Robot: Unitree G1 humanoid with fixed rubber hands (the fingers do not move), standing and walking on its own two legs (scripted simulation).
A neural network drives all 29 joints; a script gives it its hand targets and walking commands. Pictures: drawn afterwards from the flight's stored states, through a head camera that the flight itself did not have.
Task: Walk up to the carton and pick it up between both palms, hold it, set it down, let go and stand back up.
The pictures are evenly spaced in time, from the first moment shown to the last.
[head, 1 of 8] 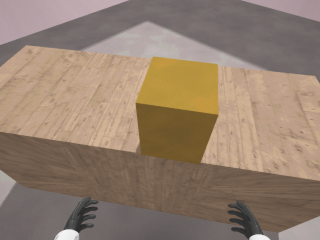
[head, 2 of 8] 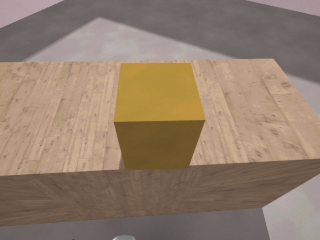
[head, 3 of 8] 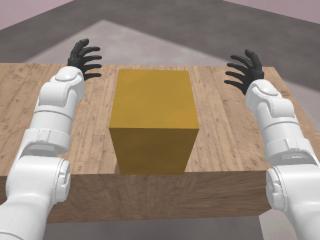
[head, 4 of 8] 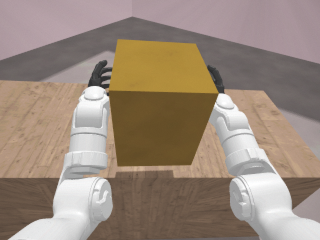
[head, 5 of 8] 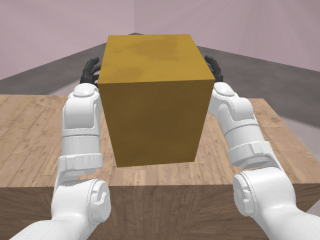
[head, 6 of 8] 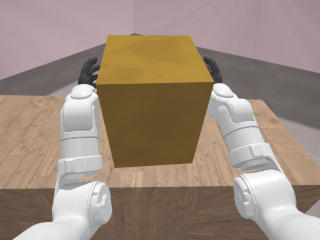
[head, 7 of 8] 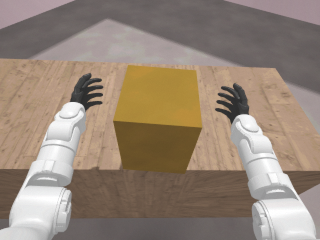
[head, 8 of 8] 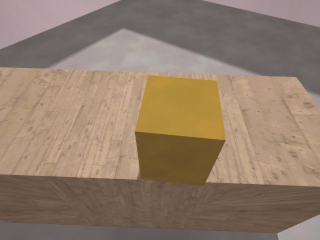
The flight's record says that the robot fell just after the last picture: no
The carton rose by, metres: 0.21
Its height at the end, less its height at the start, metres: +0.00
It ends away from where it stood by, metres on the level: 0.02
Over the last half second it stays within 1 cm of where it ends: yes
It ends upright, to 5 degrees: yes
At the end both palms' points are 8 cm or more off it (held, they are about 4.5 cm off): yes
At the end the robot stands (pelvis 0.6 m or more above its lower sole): yes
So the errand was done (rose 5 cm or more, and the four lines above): yes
